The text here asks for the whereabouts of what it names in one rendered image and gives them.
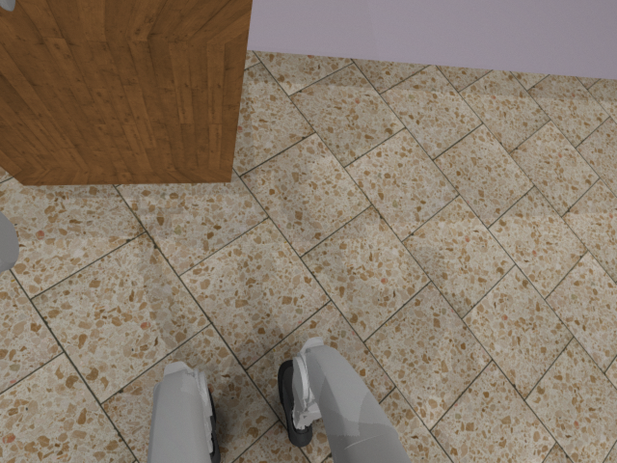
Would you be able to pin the robot left upper arm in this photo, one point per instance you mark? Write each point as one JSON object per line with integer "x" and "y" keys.
{"x": 9, "y": 247}

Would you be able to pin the robot right shin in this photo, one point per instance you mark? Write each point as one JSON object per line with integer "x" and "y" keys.
{"x": 304, "y": 413}

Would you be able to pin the robot left thigh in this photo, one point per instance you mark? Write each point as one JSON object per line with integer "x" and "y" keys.
{"x": 181, "y": 405}

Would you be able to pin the cabinet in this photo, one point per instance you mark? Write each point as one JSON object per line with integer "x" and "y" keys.
{"x": 121, "y": 91}

